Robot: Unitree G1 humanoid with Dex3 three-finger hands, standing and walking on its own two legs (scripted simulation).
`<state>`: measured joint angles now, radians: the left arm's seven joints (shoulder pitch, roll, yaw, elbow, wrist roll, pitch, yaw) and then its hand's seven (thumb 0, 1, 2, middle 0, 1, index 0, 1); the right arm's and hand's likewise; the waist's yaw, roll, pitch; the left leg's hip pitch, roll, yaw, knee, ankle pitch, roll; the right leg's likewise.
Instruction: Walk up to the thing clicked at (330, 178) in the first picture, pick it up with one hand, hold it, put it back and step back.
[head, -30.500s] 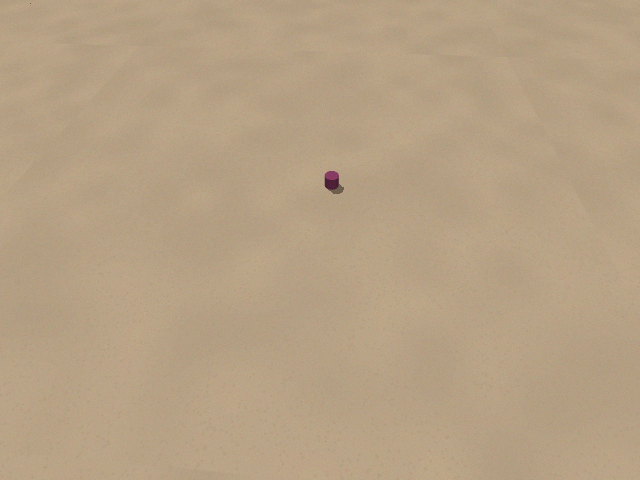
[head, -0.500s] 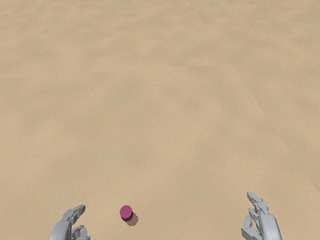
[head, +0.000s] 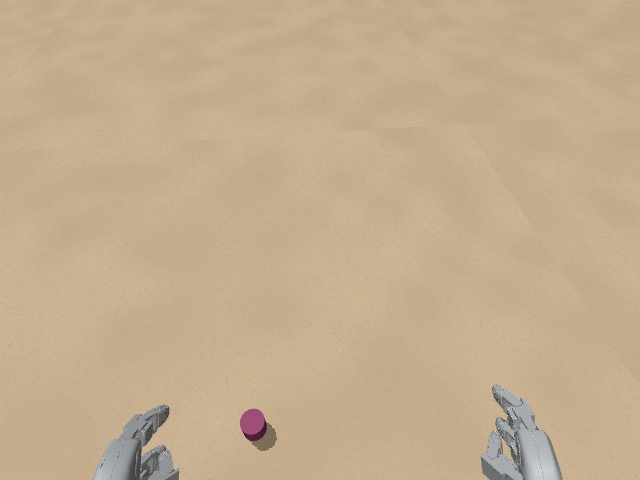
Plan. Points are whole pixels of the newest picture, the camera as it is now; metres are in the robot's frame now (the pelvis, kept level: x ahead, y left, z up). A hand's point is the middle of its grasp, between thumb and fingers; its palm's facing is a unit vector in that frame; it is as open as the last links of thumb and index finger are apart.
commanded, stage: home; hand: left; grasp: from above
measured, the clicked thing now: (253, 424) +0.41 +0.18 -0.68
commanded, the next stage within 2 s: stand in 0.52 s
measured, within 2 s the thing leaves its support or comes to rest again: neither
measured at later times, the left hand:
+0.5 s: hand (176, 477) +0.16 +0.18 -0.04, palm faces +0.05 -0.98 -0.21, open 7.4 cm
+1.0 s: hand out of the picture +0.08 +0.24 -0.11, palm faces +0.04 -0.94 -0.33, open 7.4 cm
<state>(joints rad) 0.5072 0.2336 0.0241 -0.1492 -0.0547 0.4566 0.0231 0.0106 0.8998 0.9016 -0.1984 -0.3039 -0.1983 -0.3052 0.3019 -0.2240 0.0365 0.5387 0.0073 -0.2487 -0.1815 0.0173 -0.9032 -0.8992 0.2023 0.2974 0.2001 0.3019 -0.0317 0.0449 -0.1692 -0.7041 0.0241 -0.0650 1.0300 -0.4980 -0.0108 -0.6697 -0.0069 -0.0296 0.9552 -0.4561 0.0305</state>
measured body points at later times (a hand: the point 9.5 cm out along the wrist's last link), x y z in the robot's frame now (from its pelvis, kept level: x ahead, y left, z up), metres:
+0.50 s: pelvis +0.00 +0.00 +0.00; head +0.02 +0.00 +0.45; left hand +0.16 +0.23 -0.02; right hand +0.16 -0.25 -0.06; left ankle +0.01 +0.12 -0.68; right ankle +0.01 -0.14 -0.68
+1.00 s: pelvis +0.00 +0.01 +0.04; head +0.01 +0.02 +0.49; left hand +0.08 +0.29 -0.09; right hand +0.09 -0.28 -0.08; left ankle +0.01 +0.12 -0.68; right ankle +0.01 -0.14 -0.68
